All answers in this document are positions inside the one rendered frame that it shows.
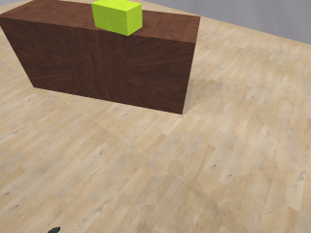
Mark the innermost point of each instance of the carton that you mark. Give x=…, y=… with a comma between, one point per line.
x=119, y=16

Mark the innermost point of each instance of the pedestal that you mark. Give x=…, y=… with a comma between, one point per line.
x=60, y=49

